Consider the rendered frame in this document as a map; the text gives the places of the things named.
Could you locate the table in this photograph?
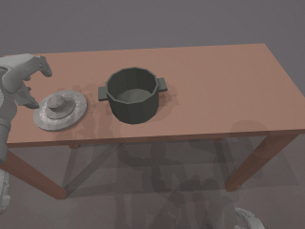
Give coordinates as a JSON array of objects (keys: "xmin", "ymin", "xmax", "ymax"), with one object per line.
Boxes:
[{"xmin": 0, "ymin": 43, "xmax": 305, "ymax": 200}]

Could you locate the lid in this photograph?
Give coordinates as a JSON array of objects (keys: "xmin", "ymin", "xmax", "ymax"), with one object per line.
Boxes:
[{"xmin": 32, "ymin": 90, "xmax": 88, "ymax": 132}]

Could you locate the left robot forearm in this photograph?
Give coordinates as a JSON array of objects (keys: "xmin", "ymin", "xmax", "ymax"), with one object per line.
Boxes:
[{"xmin": 0, "ymin": 64, "xmax": 23, "ymax": 164}]

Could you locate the robot right hand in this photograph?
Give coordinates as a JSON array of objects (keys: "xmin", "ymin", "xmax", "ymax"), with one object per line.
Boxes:
[{"xmin": 234, "ymin": 207, "xmax": 265, "ymax": 229}]

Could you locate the knob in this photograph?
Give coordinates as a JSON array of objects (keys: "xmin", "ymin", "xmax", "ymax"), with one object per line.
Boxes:
[{"xmin": 47, "ymin": 94, "xmax": 68, "ymax": 112}]

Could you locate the left robot upper arm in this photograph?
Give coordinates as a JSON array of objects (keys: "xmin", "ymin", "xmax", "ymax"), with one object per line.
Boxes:
[{"xmin": 0, "ymin": 169, "xmax": 10, "ymax": 215}]

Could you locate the pot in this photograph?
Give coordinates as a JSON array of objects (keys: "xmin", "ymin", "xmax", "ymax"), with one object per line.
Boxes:
[{"xmin": 98, "ymin": 67, "xmax": 168, "ymax": 125}]

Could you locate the robot left hand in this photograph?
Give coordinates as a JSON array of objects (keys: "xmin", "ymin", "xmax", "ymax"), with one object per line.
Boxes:
[{"xmin": 0, "ymin": 53, "xmax": 52, "ymax": 110}]

